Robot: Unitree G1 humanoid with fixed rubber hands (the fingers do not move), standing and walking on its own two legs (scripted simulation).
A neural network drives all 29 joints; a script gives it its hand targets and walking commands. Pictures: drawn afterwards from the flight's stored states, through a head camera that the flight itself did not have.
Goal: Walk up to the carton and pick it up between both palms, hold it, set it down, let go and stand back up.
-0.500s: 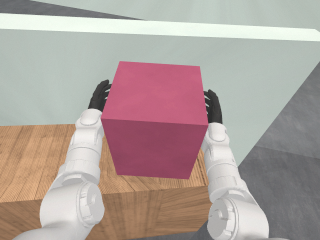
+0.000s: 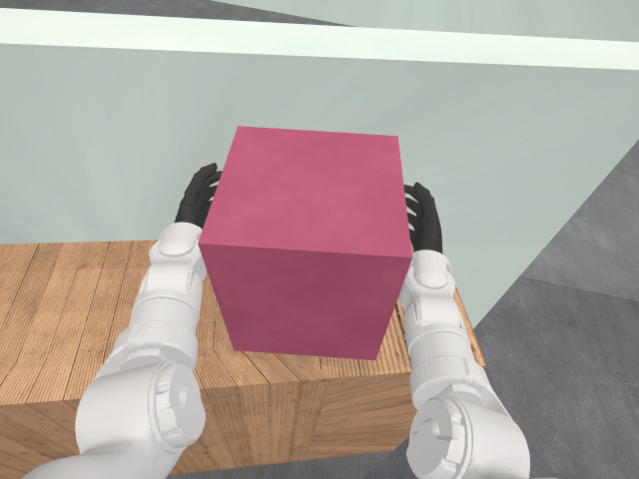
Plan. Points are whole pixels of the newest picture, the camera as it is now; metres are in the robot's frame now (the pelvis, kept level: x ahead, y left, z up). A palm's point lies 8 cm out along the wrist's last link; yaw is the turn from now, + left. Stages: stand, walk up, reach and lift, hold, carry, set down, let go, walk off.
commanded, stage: set down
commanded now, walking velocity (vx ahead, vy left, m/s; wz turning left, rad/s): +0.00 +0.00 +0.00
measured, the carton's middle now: (310, 249) +0.40 +0.00 +0.05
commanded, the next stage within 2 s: none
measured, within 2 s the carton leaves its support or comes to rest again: neither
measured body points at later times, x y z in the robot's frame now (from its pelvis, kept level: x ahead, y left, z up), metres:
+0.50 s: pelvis +0.00 +0.00 +0.00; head +0.04 +0.02 +0.45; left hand +0.43 +0.15 +0.07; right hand +0.39 -0.16 +0.07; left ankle +0.02 +0.12 -0.75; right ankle -0.02 -0.12 -0.75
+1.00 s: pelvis +0.01 +0.00 +0.00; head +0.07 +0.02 +0.44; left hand +0.44 +0.14 +0.04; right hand +0.40 -0.16 +0.04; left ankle +0.02 +0.12 -0.75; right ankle -0.02 -0.12 -0.75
